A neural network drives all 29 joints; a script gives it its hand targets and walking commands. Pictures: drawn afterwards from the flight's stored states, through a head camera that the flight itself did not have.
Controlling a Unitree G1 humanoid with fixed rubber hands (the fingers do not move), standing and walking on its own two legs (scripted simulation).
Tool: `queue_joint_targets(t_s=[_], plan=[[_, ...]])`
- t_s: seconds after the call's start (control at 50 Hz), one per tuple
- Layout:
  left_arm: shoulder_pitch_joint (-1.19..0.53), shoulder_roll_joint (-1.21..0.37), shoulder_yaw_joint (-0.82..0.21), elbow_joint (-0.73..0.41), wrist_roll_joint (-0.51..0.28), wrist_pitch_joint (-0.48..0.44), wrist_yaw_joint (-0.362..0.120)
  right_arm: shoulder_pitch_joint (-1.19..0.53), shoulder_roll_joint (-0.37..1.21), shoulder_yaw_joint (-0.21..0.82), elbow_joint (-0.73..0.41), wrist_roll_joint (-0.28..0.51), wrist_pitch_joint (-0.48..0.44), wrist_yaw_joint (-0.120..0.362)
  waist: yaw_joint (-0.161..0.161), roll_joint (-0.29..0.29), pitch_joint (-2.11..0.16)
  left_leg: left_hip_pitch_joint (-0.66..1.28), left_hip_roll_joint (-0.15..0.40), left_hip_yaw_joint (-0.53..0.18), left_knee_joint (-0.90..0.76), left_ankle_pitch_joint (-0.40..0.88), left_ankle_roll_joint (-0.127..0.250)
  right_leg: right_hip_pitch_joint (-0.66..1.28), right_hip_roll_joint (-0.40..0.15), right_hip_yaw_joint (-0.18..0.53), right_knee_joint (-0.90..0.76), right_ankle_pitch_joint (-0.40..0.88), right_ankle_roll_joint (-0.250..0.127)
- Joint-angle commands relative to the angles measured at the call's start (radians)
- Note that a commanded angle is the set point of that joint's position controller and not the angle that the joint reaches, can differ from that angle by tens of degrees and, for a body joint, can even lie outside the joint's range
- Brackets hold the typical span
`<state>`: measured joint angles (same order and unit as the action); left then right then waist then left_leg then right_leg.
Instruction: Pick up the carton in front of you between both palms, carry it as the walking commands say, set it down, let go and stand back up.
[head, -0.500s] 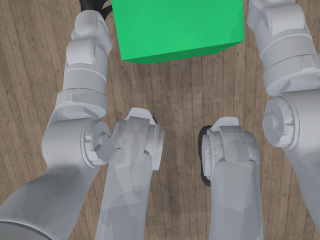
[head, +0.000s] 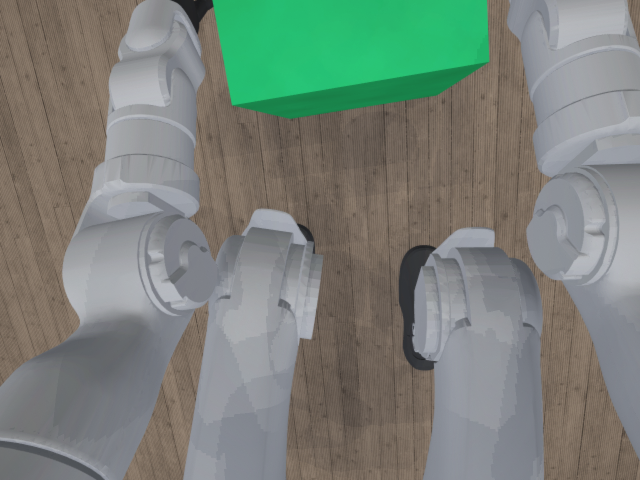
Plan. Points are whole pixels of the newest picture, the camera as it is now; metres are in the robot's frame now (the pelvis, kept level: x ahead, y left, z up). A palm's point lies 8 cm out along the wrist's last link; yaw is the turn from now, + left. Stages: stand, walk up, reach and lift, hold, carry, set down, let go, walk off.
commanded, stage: set down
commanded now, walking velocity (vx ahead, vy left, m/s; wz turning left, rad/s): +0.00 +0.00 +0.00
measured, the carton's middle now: (347, 0) +0.54 +0.04 -0.24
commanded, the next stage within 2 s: let go in 1.42 s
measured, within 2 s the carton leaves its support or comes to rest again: neither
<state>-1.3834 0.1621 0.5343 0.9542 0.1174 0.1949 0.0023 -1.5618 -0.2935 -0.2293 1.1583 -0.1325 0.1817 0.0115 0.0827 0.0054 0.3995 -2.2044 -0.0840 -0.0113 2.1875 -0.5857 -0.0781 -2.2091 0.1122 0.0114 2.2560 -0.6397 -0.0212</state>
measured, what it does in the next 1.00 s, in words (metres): rises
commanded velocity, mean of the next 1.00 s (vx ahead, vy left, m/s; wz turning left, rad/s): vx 0.00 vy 0.00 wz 0.00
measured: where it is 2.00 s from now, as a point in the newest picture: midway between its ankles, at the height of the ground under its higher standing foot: (353, 315)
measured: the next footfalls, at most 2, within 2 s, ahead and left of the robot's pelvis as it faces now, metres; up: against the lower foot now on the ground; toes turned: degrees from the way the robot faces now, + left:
none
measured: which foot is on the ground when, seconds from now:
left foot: down 0.00-1.00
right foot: down 0.00-1.00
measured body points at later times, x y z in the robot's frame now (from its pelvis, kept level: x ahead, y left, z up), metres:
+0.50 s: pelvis +0.00 +0.01 -0.01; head +0.37 +0.00 +0.24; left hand +0.54 +0.23 -0.16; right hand +0.60 -0.15 -0.16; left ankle +0.12 +0.12 -0.33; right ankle +0.09 -0.10 -0.33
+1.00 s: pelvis +0.01 +0.01 +0.12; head +0.35 +0.00 +0.41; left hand +0.54 +0.23 +0.01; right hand +0.61 -0.16 +0.01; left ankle +0.12 +0.12 -0.33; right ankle +0.09 -0.10 -0.33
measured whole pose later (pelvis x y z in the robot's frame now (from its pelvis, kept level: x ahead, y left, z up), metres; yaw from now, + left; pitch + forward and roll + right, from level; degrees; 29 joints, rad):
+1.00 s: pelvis +0.01 +0.01 +0.12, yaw +1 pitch +47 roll +2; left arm -1.22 0.20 0.33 0.82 -0.12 0.20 0.15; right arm -1.43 -0.45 -0.11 1.06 0.05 0.21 -0.01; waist 0.11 -0.01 0.03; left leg -2.09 -0.05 0.01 1.74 -0.48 -0.02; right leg -2.07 0.06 0.02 1.80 -0.54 -0.01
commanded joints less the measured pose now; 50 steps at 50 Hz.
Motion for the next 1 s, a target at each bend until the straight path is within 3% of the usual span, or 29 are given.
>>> queue_joint_targets(t_s=[0.0, 0.06, 0.14, 0.18, 0.3, 0.38, 0.52, 0.6, 0.7, 0.8, 0.98], plan=[[-0.431, -0.597, -0.213, -0.003, -0.028, -0.008, -0.161, -0.304, 0.61, 0.144, -0.007, 0.025, -0.002, 0.156, 0.003, -0.094, -0.739, 0.271, -0.025, 0.068, -0.108, 0.203, 0.047, 0.344, 0.003, 0.039, -0.23, 0.231, -0.012], [-0.352, -0.45, -0.146, 0.016, -0.012, -0.031, -0.122, -0.281, 0.439, 0.123, -0.019, 0.018, -0.02, 0.122, 0.022, -0.097, -0.76, 0.297, -0.012, 0.079, -0.106, 0.216, 0.034, 0.38, -0.01, 0.04, -0.228, 0.247, 0.009], [-0.193, 0.136, -0.029, 0.041, -0.031, -0.111, 0.049, -0.229, -0.159, 0.08, -0.047, 0.056, -0.076, -0.032, 0.039, -0.097, -0.88, 0.376, 0.023, 0.091, -0.097, 0.274, 0.012, 0.478, -0.044, 0.055, -0.228, 0.301, 0.045], [-0.229, 0.223, -0.06, 0.048, -0.102, -0.143, 0.095, -0.298, -0.242, 0.127, -0.061, 0.134, -0.093, -0.075, 0.056, -0.1, -0.989, 0.41, 0.035, 0.083, -0.085, 0.343, 0.013, 0.528, -0.06, 0.069, -0.203, 0.369, 0.045], [-0.283, 0.246, -0.229, 0.061, -0.275, -0.177, 0.11, -0.357, -0.235, 0.277, -0.096, 0.323, -0.117, -0.063, 0.081, -0.132, -1.158, 0.503, 0.06, 0.067, -0.072, 0.465, 0.038, 0.545, -0.083, 0.052, -0.159, 0.429, 0.039], [-0.268, 0.265, -0.277, 0.0, -0.328, -0.163, 0.131, -0.341, -0.268, 0.303, -0.114, 0.367, -0.106, -0.058, 0.09, -0.132, -1.31, 0.609, 0.056, 0.068, -0.092, 0.495, 0.039, 0.589, -0.082, 0.025, -0.159, 0.419, 0.033], [-0.218, 0.246, -0.304, -0.192, -0.35, -0.09, 0.182, -0.315, -0.338, 0.237, -0.208, 0.327, -0.047, -0.08, 0.055, -0.116, -1.592, 0.805, 0.025, 0.08, -0.196, 0.498, 0.038, 0.688, -0.055, -0.035, -0.246, 0.377, 0.013], [-0.176, 0.196, -0.291, -0.184, -0.315, -0.042, 0.186, -0.249, -0.318, 0.171, -0.16, 0.272, -0.012, -0.068, 0.029, -0.081, -1.424, 0.746, 0.017, 0.072, -0.285, 0.41, 0.039, 0.56, -0.049, -0.041, -0.338, 0.276, -0.001], [-0.136, 0.144, -0.237, -0.144, -0.247, -0.043, 0.17, -0.187, -0.268, 0.114, -0.082, 0.213, -0.022, -0.032, 0.037, -0.053, -1.282, 0.668, 0.022, 0.058, -0.372, 0.366, 0.03, 0.457, -0.052, -0.026, -0.432, 0.233, -0.002], [-0.109, 0.147, -0.198, -0.159, -0.218, -0.042, 0.16, -0.191, -0.261, 0.098, -0.107, 0.184, -0.022, -0.02, 0.052, -0.097, -1.352, 0.656, 0.022, 0.073, -0.456, 0.363, 0.027, 0.562, -0.051, -0.018, -0.52, 0.269, 0.009], [-0.044, 0.177, -0.2, -0.288, -0.238, -0.007, 0.146, -0.178, -0.262, 0.111, -0.249, 0.185, 0.025, -0.021, 0.061, -0.183, -1.593, 0.726, 0.006, 0.107, -0.604, 0.453, 0.034, 0.875, -0.035, -0.017, -0.659, 0.437, 0.03]])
